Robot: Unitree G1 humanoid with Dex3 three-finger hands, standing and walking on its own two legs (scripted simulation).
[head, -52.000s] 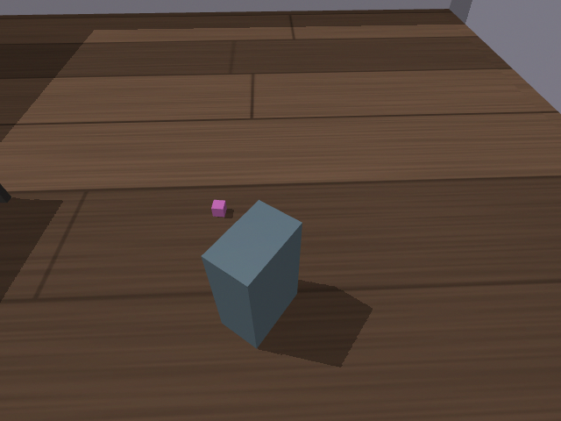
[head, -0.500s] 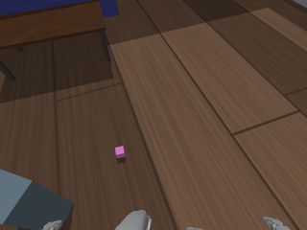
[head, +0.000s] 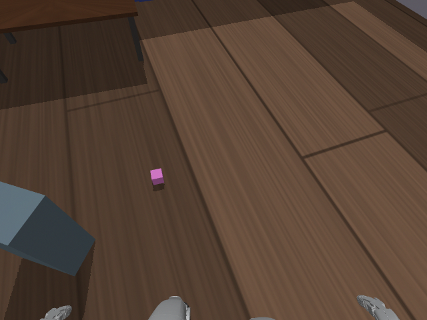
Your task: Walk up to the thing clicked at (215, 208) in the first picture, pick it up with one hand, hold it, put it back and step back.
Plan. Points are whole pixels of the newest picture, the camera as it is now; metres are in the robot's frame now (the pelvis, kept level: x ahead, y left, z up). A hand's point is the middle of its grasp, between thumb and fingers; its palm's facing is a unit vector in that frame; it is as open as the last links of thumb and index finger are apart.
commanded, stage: step back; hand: left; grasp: from above
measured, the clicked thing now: (157, 176) +0.82 +0.32 -0.73
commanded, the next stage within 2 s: stand in 1.56 s
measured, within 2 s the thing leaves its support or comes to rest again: neither
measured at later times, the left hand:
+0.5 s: hand out of the picture -0.09 +0.28 -0.14, palm faces +0.08 -0.91 -0.41, open 7.4 cm
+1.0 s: hand out of the picture -0.20 +0.28 -0.14, palm faces +0.07 -0.93 -0.37, open 7.4 cm
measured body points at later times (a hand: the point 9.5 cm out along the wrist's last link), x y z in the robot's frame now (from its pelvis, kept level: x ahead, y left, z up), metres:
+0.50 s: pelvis -0.18 +0.00 +0.00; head -0.14 +0.01 +0.45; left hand -0.09 +0.33 -0.11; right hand -0.07 -0.30 -0.11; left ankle -0.16 +0.11 -0.72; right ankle -0.12 -0.13 -0.67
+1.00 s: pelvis -0.23 +0.00 +0.01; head -0.22 +0.01 +0.46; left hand -0.21 +0.32 -0.12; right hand -0.15 -0.31 -0.11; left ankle -0.20 +0.13 -0.72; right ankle -0.23 -0.13 -0.71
